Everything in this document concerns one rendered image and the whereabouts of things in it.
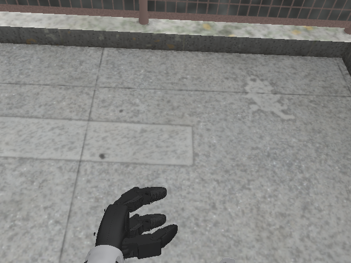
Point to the left robot forearm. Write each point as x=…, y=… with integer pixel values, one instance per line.
x=104, y=254

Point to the left robot hand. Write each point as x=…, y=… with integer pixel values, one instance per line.
x=120, y=231

